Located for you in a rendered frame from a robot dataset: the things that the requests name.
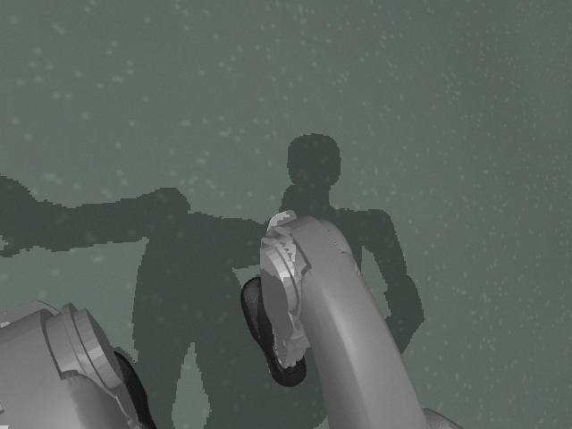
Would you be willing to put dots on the right robot foot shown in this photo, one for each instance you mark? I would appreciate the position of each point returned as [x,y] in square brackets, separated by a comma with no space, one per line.
[261,330]

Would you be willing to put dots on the right robot hand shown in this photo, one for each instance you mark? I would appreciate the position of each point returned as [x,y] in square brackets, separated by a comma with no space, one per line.
[438,421]

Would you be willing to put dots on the left robot foot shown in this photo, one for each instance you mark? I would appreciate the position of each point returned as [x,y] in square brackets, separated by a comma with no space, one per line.
[136,391]

